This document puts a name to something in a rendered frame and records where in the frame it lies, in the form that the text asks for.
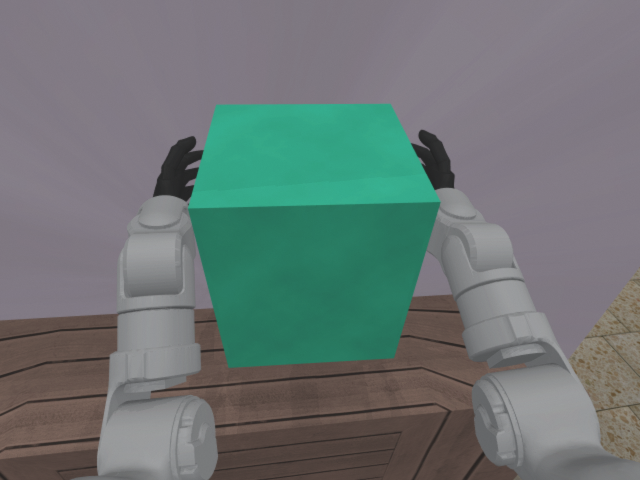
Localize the robot right upper arm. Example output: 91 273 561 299
472 363 640 480

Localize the left robot hand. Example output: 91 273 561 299
153 136 204 205

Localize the right robot hand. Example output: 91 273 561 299
411 130 455 190

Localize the robot right forearm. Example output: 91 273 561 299
426 188 601 442

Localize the carton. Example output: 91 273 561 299
188 104 441 368

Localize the pedestal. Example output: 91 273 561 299
0 295 590 480

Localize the robot left upper arm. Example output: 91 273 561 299
71 395 218 480

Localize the robot left forearm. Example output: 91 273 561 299
97 195 201 476

